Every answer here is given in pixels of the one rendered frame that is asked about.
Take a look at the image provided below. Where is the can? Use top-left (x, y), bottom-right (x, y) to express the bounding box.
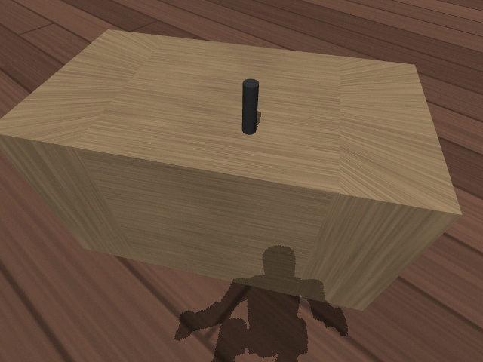
top-left (242, 79), bottom-right (259, 135)

